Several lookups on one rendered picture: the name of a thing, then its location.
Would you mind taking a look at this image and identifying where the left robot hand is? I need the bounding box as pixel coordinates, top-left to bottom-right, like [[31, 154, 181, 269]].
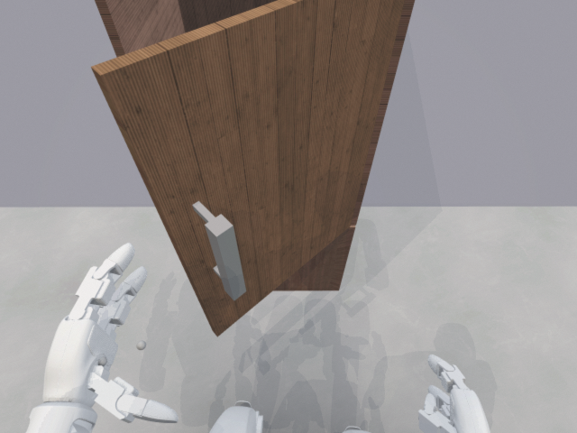
[[42, 243, 179, 423]]

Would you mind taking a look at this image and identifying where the handle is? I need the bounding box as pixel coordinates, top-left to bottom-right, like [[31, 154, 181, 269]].
[[192, 201, 246, 301]]

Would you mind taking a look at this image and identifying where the robot left forearm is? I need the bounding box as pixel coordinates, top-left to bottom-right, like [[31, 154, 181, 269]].
[[25, 401, 97, 433]]

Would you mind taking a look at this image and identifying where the cupboard door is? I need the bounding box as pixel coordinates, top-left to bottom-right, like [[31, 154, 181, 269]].
[[91, 0, 405, 336]]

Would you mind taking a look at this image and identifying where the right robot hand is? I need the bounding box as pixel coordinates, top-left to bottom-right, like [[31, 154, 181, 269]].
[[418, 355, 490, 433]]

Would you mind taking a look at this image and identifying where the robot left thigh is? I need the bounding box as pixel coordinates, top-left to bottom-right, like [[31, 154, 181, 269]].
[[209, 406, 263, 433]]

